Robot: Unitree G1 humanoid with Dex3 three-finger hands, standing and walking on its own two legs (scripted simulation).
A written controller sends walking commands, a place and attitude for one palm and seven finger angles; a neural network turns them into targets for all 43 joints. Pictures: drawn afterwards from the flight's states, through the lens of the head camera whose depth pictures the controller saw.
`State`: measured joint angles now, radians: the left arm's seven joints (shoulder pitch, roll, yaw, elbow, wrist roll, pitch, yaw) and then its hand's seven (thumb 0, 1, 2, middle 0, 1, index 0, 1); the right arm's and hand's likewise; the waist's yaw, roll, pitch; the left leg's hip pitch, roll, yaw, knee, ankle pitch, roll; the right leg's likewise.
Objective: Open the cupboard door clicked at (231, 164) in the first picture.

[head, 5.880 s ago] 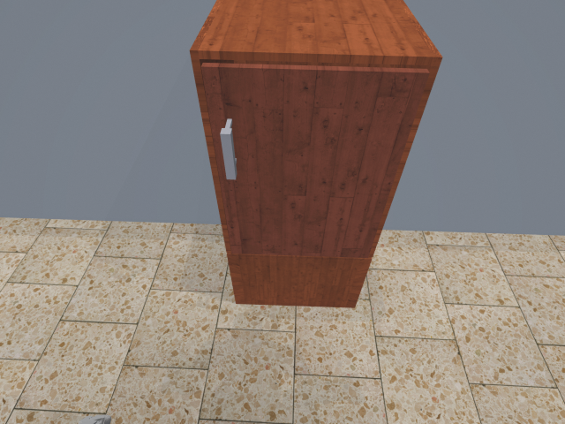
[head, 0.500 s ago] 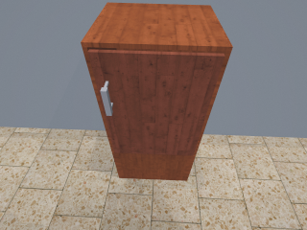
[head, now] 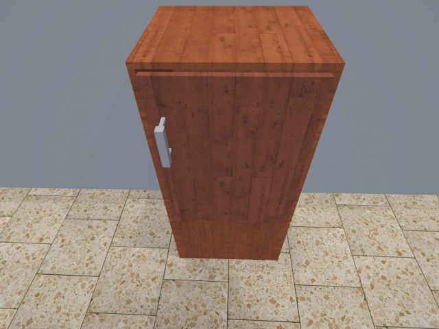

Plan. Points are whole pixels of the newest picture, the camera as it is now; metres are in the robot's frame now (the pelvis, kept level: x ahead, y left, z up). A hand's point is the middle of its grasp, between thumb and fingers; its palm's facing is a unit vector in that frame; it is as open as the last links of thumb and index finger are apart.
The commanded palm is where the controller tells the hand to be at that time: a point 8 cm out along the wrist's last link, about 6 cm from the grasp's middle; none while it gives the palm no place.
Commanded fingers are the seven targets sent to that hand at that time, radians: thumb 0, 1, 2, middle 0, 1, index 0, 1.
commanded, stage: look again from close up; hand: left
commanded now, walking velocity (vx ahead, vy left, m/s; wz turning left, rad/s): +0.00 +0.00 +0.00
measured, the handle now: (164, 142) +0.54 +0.17 +0.03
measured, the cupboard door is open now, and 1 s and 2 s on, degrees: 0 0 0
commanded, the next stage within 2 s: raise the hand with hooked fingers in 0.16 s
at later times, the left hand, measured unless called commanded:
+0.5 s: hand (129, 276) +0.22 +0.18 -0.01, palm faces +0.21 -0.98 -0.04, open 7.7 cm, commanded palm +0.13 +0.23 -0.05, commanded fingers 0.00 0.60 0.77 -0.22 -0.50 -0.22 -0.50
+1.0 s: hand (119, 283) +0.21 +0.20 -0.02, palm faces -0.01 -1.00 -0.04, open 10.5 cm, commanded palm +0.17 +0.25 -0.01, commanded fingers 0.00 0.01 0.52 -0.26 -0.87 -0.26 -0.87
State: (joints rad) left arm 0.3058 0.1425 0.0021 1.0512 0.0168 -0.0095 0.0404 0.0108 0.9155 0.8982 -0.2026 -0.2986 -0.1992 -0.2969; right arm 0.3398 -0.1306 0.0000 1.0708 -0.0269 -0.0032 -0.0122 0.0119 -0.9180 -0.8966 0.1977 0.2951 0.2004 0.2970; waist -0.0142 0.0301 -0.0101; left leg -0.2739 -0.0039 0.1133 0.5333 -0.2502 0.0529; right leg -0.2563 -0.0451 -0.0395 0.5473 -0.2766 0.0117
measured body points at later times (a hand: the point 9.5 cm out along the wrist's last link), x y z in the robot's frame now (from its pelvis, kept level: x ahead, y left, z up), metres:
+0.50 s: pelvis +0.01 -0.01 -0.02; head +0.02 -0.02 +0.43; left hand +0.20 +0.23 +0.00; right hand +0.17 -0.26 -0.11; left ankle +0.03 +0.08 -0.73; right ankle +0.01 -0.13 -0.73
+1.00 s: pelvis -0.01 -0.04 -0.07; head +0.05 -0.04 +0.37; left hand +0.21 +0.25 -0.02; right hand +0.17 -0.27 -0.16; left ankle +0.03 +0.08 -0.73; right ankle +0.01 -0.13 -0.73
